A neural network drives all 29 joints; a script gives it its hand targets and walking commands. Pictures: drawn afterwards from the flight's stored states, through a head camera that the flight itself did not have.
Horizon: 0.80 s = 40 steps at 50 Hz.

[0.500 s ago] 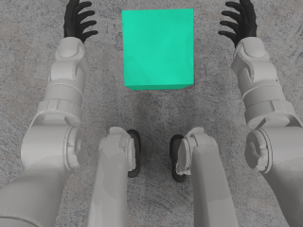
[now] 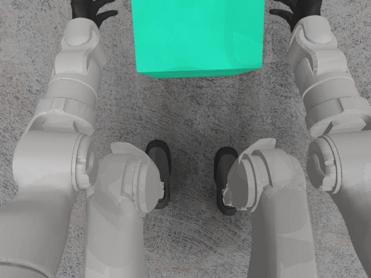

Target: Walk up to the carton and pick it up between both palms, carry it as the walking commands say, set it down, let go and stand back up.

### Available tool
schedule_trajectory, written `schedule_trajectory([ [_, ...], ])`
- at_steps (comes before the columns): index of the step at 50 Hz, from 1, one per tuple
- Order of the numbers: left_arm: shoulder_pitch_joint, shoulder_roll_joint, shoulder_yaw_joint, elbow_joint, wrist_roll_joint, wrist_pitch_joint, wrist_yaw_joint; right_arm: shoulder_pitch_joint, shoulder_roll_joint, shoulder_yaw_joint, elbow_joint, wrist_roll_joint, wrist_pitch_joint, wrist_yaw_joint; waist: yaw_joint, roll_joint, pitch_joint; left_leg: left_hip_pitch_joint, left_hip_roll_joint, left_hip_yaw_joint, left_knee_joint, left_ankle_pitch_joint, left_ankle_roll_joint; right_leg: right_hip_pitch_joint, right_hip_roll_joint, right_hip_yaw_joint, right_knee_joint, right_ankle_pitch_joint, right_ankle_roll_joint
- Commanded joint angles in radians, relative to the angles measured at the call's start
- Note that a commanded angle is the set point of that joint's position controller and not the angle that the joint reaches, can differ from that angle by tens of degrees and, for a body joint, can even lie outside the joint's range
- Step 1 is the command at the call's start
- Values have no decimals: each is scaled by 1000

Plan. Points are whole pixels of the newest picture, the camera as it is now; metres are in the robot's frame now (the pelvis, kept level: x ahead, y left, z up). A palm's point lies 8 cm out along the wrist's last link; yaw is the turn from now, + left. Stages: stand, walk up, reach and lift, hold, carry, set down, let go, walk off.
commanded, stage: reach and lift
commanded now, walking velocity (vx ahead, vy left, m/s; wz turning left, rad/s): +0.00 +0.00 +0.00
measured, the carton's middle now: (194, 21) +0.54 +0.00 -0.26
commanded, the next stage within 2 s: none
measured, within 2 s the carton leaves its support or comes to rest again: leaves its support in 1.64 s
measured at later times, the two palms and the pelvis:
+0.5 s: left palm (94, 18) +0.53 +0.18 -0.19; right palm (298, 16) +0.53 -0.18 -0.19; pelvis -0.01 +0.00 -0.02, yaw +0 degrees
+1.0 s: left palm (112, 15) +0.54 +0.15 -0.19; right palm (279, 15) +0.53 -0.14 -0.19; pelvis -0.01 +0.00 -0.01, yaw -1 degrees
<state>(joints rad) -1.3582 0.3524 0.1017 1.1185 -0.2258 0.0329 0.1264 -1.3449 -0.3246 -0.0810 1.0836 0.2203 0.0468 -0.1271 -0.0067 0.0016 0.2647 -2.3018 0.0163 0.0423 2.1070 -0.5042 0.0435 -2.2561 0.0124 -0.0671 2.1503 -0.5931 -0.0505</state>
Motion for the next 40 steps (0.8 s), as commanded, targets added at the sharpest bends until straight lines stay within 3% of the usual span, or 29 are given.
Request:
schedule_trajectory([
  [1,-279,133,-5,-77,-18,-28,2,-274,-125,3,-84,15,-27,-3,-2,11,-1189,702,-38,-78,-71,306,-46,528,21,91,-159,294,55],
  [10,-306,137,-53,-57,-68,-26,3,-308,-146,45,-106,53,-26,-14,-8,12,-1248,748,-29,-77,-20,330,-42,591,20,87,-113,329,61],
  [15,-317,137,-36,-31,-49,-25,-1,-299,-138,26,-62,29,-22,-9,-14,14,-1135,691,-30,-82,-26,299,-43,531,20,86,-114,301,59],
  [22,-336,136,-21,12,-24,-33,-2,-321,-107,35,-13,31,-24,1,11,13,-1061,653,-31,-83,-39,272,-47,492,22,92,-119,270,61],
  [40,-410,62,-55,13,-16,-43,23,-392,-44,42,-13,14,-39,-26,-4,16,-1120,687,-53,-78,-39,282,-51,553,46,96,-129,296,59],
])
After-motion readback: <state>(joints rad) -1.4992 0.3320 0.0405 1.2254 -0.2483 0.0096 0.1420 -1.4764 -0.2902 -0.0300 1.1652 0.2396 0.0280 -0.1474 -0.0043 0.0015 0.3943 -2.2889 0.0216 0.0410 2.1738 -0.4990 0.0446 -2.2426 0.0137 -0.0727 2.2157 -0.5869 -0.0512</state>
